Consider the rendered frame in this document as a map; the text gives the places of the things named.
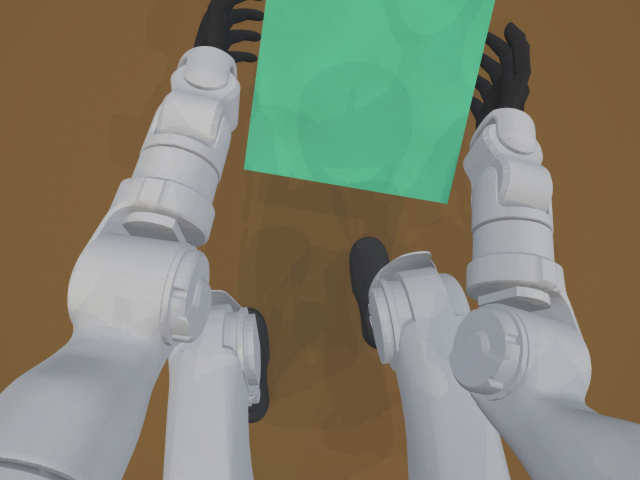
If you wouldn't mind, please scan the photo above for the left robot foot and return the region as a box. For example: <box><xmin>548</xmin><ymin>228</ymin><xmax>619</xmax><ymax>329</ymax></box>
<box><xmin>248</xmin><ymin>308</ymin><xmax>270</xmax><ymax>423</ymax></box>

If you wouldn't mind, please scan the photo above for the robot right shin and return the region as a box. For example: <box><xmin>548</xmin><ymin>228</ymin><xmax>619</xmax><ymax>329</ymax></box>
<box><xmin>368</xmin><ymin>251</ymin><xmax>471</xmax><ymax>329</ymax></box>

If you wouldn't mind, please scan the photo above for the right robot hand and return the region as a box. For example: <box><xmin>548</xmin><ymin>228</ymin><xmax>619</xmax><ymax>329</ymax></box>
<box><xmin>470</xmin><ymin>22</ymin><xmax>531</xmax><ymax>129</ymax></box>

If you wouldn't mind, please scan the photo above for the robot right forearm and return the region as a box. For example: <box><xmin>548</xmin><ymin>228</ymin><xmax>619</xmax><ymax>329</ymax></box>
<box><xmin>463</xmin><ymin>108</ymin><xmax>584</xmax><ymax>340</ymax></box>

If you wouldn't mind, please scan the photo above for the robot right upper arm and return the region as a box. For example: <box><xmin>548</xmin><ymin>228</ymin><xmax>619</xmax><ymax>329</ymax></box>
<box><xmin>449</xmin><ymin>303</ymin><xmax>640</xmax><ymax>480</ymax></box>

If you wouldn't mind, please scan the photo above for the carton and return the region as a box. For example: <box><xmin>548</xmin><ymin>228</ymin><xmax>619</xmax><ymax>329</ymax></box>
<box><xmin>244</xmin><ymin>0</ymin><xmax>495</xmax><ymax>204</ymax></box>

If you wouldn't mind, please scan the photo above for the robot left forearm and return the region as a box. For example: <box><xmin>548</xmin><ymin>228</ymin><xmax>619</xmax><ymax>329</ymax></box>
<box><xmin>67</xmin><ymin>46</ymin><xmax>240</xmax><ymax>322</ymax></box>

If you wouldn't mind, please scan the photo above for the left robot hand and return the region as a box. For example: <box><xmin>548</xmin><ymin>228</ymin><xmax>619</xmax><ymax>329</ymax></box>
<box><xmin>194</xmin><ymin>0</ymin><xmax>264</xmax><ymax>63</ymax></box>

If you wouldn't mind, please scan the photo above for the robot left upper arm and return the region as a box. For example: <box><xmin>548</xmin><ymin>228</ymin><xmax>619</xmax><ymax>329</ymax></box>
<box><xmin>0</xmin><ymin>233</ymin><xmax>212</xmax><ymax>480</ymax></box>

